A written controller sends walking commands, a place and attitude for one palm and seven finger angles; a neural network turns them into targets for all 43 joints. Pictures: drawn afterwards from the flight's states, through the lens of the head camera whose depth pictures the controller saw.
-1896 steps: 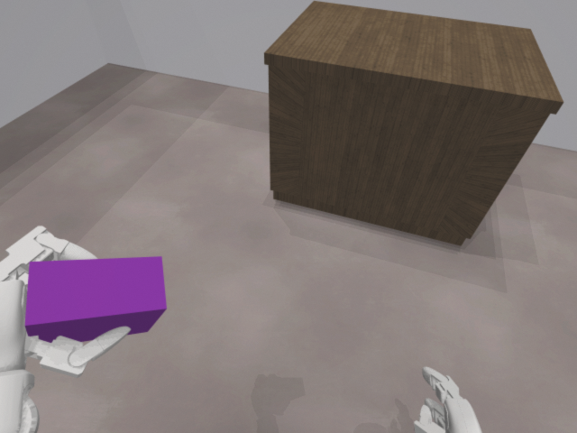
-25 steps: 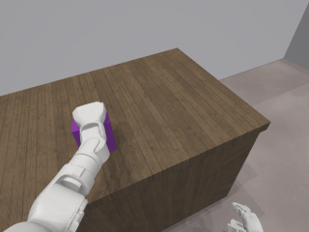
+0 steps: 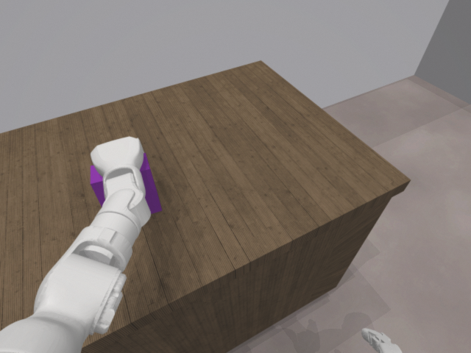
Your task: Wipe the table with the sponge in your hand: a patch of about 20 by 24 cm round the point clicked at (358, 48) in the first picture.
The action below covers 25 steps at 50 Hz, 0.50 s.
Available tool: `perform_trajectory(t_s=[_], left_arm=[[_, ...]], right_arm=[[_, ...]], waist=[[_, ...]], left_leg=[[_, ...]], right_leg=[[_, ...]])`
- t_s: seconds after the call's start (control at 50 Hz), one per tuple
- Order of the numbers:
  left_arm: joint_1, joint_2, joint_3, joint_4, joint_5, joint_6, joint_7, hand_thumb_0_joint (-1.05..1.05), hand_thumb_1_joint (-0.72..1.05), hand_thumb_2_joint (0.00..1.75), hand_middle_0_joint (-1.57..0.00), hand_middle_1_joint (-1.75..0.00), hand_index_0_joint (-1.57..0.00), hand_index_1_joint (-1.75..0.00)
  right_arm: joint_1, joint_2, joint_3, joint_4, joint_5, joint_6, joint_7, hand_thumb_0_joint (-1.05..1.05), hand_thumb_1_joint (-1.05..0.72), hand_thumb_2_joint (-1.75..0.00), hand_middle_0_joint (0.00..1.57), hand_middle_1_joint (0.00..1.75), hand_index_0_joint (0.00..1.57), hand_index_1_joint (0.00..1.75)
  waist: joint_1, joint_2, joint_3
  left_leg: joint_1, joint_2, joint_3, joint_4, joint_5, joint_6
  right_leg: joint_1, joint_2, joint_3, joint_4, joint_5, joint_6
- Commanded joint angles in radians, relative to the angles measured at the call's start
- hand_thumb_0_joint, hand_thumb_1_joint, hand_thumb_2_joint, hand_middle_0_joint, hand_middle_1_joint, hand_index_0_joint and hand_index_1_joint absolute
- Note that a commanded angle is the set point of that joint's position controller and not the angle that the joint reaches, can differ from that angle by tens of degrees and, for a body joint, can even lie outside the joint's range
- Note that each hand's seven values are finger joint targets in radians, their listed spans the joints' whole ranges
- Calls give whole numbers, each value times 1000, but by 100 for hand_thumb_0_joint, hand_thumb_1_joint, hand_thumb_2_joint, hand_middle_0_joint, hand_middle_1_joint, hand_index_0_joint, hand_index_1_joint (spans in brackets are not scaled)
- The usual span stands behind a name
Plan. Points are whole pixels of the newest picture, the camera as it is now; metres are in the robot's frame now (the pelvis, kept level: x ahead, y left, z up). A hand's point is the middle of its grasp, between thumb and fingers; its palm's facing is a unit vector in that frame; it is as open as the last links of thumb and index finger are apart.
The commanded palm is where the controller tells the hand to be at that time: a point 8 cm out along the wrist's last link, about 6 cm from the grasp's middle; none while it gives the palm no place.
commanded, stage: wipe back along the third lane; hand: left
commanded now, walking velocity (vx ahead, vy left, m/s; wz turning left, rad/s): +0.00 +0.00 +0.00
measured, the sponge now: (130, 196) +0.41 +0.23 +0.02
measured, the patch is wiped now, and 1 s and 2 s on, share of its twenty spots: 1.00 1.00 1.00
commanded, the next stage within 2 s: none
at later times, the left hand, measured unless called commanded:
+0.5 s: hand (128, 179) +0.42 +0.22 +0.07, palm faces -0.01 -0.01 -1.00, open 10.1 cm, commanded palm +0.37 +0.20 +0.10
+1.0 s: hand (132, 200) +0.37 +0.20 +0.07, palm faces +0.03 -0.06 -1.00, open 10.1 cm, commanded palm +0.32 +0.18 +0.10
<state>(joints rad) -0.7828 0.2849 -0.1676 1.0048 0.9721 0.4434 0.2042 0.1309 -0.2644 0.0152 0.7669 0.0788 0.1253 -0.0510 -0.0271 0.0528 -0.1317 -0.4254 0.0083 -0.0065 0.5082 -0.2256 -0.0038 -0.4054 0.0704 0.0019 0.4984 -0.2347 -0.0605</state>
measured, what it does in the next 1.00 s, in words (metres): stands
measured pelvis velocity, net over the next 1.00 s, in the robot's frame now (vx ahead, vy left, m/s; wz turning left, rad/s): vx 0.02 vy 0.02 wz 0.01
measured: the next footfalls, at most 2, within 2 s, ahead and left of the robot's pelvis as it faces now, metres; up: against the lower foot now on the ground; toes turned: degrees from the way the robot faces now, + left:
none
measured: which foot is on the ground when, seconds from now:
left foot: down 0.00-1.00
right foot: down 0.00-1.00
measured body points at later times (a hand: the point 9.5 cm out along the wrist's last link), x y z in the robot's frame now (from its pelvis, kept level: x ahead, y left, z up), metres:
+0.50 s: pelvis +0.02 +0.03 +0.00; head +0.02 +0.02 +0.45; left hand +0.42 +0.22 +0.12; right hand +0.19 -0.19 -0.12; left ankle +0.01 +0.13 -0.73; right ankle +0.00 -0.08 -0.73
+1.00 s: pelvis +0.02 +0.02 +0.00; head -0.01 +0.00 +0.45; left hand +0.36 +0.20 +0.12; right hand +0.25 -0.18 -0.08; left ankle +0.01 +0.13 -0.73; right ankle +0.00 -0.08 -0.73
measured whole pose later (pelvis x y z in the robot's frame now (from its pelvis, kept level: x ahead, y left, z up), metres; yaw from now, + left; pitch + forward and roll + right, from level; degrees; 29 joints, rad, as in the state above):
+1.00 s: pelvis +0.02 +0.02 +0.00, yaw +0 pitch +3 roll +0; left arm -0.43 0.17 -0.42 0.49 0.97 0.68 0.20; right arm 0.00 -0.24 0.03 0.69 0.08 0.25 0.05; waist 0.07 0.06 -0.15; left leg -0.29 -0.02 0.00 0.51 -0.27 0.02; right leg -0.26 0.04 0.01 0.48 -0.28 -0.04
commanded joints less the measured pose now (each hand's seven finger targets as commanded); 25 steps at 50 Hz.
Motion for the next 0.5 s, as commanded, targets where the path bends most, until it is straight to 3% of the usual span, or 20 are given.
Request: perform_trajectory(t_s=[0.0, 0.02, 0.06, 0.12, 0.16, 0.18, 0.24, 0.26, 0.28, 0.36, 0.38, 0.4, 0.48], left_arm=[[-420, 239, 16, -40, 58, 30, 44, 0, 10, 130, -120, -160, -120, -160], [-437, 220, 1, -31, 63, 32, 43, 0, 10, 130, -120, -160, -120, -160], [-439, 220, 20, -24, 57, 28, 44, 0, 10, 130, -120, -160, -120, -160], [-350, 83, -48, -56, 33, 19, 46, 0, 10, 130, -120, -160, -120, -160], [-332, 44, -51, -83, 11, 11, 46, 0, 10, 130, -120, -160, -120, -160], [-315, 46, -49, -77, 6, 15, 55, 0, 10, 130, -120, -160, -120, -160], [-310, -32, -92, -88, -26, 41, 72, 0, 10, 130, -120, -160, -120, -160], [-301, -61, -96, -114, -42, 46, 73, 0, 10, 130, -120, -160, -120, -160], [-276, -48, -93, -114, -40, 59, 80, 0, 10, 130, -120, -160, -120, -160], [-283, -137, -166, -158, -34, 107, 71, 0, 10, 130, -120, -160, -120, -160], [-259, -154, -185, -162, -34, 118, 69, 0, 10, 130, -120, -160, -120, -160], [-216, -126, -158, -163, -32, 130, 68, 0, 10, 130, -120, -160, -120, -160], [-180, -170, -199, -226, -50, 153, 52, 0, 10, 130, -120, -160, -120, -160]], right_arm=[[-70, -123, -38, -109, -4, -39, -9, 0, -90, -90, 20, 30, 20, 30], [-65, -121, -38, -108, -5, -40, -7, 0, -90, -90, 20, 30, 20, 30], [-60, -119, -43, -110, -7, -44, -4, 0, -90, -90, 20, 30, 20, 30], [-62, -102, -50, -129, -11, -47, 10, 0, -90, -90, 20, 30, 20, 30], [-74, -97, -53, -136, -9, -45, 16, 0, -90, -90, 20, 30, 20, 30], [-73, -102, -55, -133, -11, -43, 18, 0, -90, -90, 20, 30, 20, 30], [-104, -96, -52, -130, -4, -41, 28, 0, -90, -90, 20, 30, 20, 30], [-122, -90, -53, -136, -2, -45, 30, 0, -90, -90, 20, 30, 20, 30], [-121, -96, -54, -131, -4, -41, 34, 0, -90, -90, 20, 30, 20, 30], [-163, -85, -52, -133, -2, -28, 52, 0, -90, -90, 20, 30, 20, 30], [-160, -87, -53, -133, -5, -24, 57, 0, -90, -90, 20, 30, 20, 30], [-168, -88, -53, -136, -5, -18, 62, 0, -90, -90, 20, 30, 20, 30], [-209, -85, -52, -155, -4, -1, 71, 0, -90, -90, 20, 30, 20, 30]], waist=[[-13, -81, -239], [-21, -83, -236], [-13, -85, -280], [6, -59, -339], [11, -86, -354], [10, -105, -321], [7, -119, -262], [17, -118, -271], [23, -104, -269], [22, -75, -262], [25, -78, -254], [41, -93, -263], [47, -126, -277]], left_leg=[[60, -20, 4, -30, 91, 47], [63, -18, 3, -28, 93, 46], [76, -16, -2, -25, 123, 46], [131, -10, 4, -12, 179, 43], [148, -4, -7, -14, 211, 42], [150, -2, -7, -13, 203, 43], [149, 2, -9, -29, 173, 39], [162, 4, -17, -32, 196, 40], [178, 4, -18, -30, 200, 39], [213, 9, -33, -29, 240, 32], [220, 8, -31, -25, 243, 32], [218, 8, -34, -26, 250, 30], [241, 8, -42, -18, 293, 28]], right_leg=[[123, -66, 56, -80, 199, 25], [108, -64, 50, -77, 200, 24], [124, -61, 43, -67, 225, 22], [131, -52, 27, -56, 278, 17], [135, -47, 18, -51, 298, 13], [122, -44, 12, -55, 280, 15], [88, -41, 2, -68, 235, 15], [92, -39, -6, -62, 242, 10], [89, -36, -7, -64, 233, 8], [65, -31, -23, -51, 235, -7], [67, -29, -29, -50, 238, -8], [83, -29, -28, -48, 243, -10], [108, -29, -37, -34, 283, -14]])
